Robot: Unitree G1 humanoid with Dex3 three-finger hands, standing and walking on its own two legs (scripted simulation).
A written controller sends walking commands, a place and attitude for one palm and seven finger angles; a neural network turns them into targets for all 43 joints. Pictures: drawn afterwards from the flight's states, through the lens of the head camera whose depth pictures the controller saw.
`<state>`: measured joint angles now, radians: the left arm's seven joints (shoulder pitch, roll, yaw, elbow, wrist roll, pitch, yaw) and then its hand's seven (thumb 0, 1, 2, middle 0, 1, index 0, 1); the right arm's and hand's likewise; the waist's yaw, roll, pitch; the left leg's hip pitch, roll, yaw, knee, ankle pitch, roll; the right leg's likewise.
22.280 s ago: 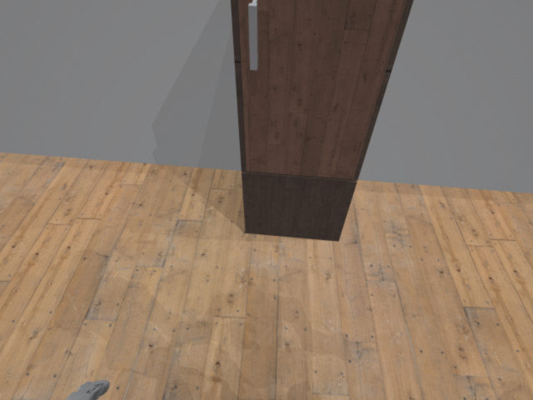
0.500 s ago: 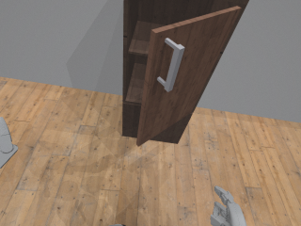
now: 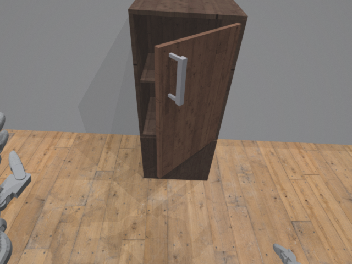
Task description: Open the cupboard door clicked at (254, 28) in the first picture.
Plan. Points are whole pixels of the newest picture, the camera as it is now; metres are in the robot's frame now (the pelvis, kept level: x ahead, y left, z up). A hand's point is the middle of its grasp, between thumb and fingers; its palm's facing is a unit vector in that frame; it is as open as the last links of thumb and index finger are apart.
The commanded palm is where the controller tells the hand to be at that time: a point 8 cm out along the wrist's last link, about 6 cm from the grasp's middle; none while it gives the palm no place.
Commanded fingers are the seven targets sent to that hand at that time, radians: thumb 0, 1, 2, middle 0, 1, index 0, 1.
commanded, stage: stop stepping back and stand still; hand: left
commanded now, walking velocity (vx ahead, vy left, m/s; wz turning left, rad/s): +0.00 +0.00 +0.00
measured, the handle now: (176, 80) +0.59 +0.03 +0.16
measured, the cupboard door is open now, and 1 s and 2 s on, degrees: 44 44 44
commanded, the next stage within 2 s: let the arm hang, fingers relaxed in 0.32 s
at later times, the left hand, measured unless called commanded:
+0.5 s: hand (50, 214) +0.20 +0.26 +0.07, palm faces +0.28 -0.86 -0.42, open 7.4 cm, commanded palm none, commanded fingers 0.00 0.90 0.90 -0.20 -0.30 -0.20 -0.30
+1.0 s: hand out of the picture -0.12 +0.24 -0.15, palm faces +0.09 -0.96 -0.26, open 7.3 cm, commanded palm none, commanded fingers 0.00 0.90 0.90 -0.20 -0.30 -0.20 -0.30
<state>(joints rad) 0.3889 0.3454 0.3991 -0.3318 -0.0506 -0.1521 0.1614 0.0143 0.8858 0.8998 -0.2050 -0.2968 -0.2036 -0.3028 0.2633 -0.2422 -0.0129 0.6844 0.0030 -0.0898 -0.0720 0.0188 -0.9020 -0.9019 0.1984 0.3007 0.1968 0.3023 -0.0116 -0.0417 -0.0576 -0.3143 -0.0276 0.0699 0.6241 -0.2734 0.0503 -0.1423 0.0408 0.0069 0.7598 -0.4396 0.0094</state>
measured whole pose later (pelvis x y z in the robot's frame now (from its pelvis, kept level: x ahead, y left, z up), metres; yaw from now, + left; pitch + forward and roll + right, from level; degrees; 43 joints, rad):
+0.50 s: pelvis -0.03 +0.01 +0.01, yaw +2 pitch +0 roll +0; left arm 0.29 0.33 0.20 0.01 0.02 -0.12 0.07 0.01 0.89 0.90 -0.20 -0.30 -0.20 -0.30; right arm 0.16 -0.28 -0.03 0.78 -0.01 -0.11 -0.01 0.02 -0.90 -0.90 0.20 0.30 0.20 0.30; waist 0.02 0.03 0.00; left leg -0.30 -0.01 -0.03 0.56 -0.28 0.00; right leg -0.25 0.00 -0.06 0.55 -0.31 -0.02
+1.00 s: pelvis -0.06 +0.03 +0.02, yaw +3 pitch -2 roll -1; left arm 0.34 0.22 0.02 1.13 0.01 0.03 0.02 0.00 0.92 0.90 -0.20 -0.29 -0.20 -0.30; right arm 0.28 -0.16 -0.01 1.07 -0.02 0.04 -0.01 0.01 -0.91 -0.90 0.20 0.30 0.20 0.30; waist 0.01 0.04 0.06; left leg -0.26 -0.04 -0.03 0.46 -0.17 0.04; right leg -0.20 -0.03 -0.06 0.43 -0.20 0.01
